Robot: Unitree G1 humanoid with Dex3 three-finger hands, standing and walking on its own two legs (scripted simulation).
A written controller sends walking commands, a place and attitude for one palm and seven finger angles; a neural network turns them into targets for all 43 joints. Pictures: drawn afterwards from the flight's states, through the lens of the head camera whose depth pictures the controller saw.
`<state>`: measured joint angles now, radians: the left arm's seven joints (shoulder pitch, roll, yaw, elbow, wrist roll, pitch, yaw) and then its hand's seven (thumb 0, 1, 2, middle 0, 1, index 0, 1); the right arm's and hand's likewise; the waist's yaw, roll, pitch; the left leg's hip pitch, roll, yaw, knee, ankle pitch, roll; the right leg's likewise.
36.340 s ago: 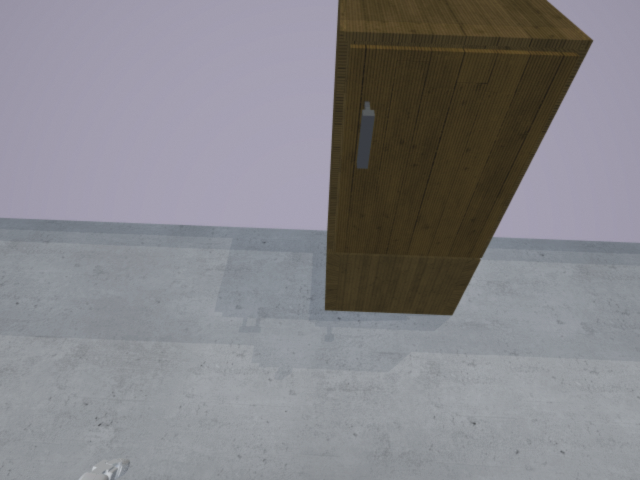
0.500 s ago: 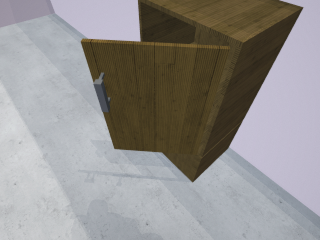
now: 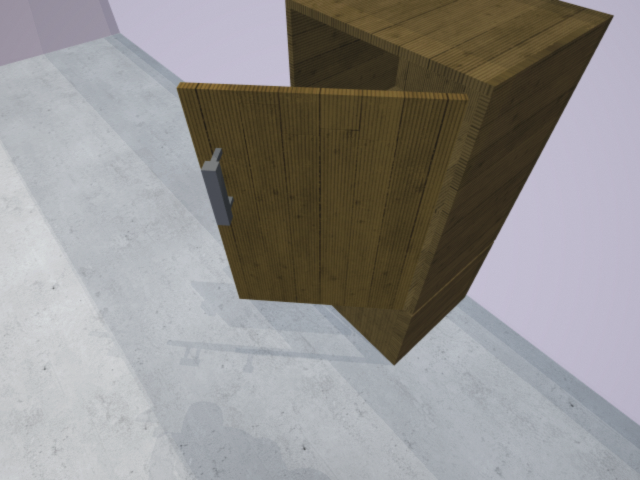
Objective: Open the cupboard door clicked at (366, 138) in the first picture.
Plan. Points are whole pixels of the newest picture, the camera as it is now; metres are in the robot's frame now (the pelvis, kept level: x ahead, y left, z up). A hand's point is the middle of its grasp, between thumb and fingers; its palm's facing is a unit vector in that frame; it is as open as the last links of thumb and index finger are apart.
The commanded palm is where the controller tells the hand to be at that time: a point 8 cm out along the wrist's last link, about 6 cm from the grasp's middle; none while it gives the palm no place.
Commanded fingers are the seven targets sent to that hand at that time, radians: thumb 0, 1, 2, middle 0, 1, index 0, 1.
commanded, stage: look again from close up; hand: left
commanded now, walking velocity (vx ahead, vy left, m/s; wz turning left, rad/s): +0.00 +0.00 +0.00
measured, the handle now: (221, 187) +0.57 +0.21 +0.01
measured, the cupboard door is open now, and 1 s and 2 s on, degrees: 44 44 44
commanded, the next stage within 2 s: raise the hand with hooked fingers in 0.60 s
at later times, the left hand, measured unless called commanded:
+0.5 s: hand out of the picture +0.04 +0.17 -0.17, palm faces +0.00 -0.98 -0.20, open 7.4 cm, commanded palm none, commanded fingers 0.00 0.90 0.90 -0.20 -0.30 -0.20 -0.30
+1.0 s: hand (200, 396) +0.22 +0.16 +0.00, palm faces +0.07 -1.00 -0.06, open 8.0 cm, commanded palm +0.14 +0.23 -0.05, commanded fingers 0.00 0.53 0.74 -0.23 -0.54 -0.23 -0.54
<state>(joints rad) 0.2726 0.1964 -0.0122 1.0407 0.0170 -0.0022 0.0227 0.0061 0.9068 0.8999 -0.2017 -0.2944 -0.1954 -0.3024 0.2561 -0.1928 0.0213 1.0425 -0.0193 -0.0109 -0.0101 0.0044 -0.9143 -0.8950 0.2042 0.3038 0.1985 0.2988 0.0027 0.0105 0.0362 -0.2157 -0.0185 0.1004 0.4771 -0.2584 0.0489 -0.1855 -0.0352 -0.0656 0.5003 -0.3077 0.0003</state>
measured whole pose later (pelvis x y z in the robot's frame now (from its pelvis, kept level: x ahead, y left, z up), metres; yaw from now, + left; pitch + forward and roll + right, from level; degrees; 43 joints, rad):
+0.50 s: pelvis +0.02 -0.01 +0.00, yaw +0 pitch +0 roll +1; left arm 0.25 0.18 -0.01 1.10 0.02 -0.01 0.02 0.00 0.91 0.90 -0.20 -0.29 -0.20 -0.30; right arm 0.22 -0.17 0.02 1.12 -0.02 -0.03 -0.03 0.00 -0.91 -0.90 0.20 0.30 0.20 0.30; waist 0.01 -0.02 0.03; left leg -0.17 -0.01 0.09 0.44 -0.27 0.03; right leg -0.13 -0.02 -0.07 0.46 -0.32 -0.01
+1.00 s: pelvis -0.01 -0.03 -0.03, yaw +1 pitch +9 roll +2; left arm 0.27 0.20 0.19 0.27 -0.23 -0.47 -0.24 0.01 0.75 0.83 -0.21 -0.40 -0.20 -0.41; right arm 0.16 -0.24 -0.04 0.68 0.01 -0.24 -0.02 0.01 -0.90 -0.89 0.21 0.30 0.20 0.30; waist -0.02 -0.02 -0.10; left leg -0.57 0.01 0.07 0.79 -0.36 0.00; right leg -0.55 -0.02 -0.08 0.84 -0.44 -0.05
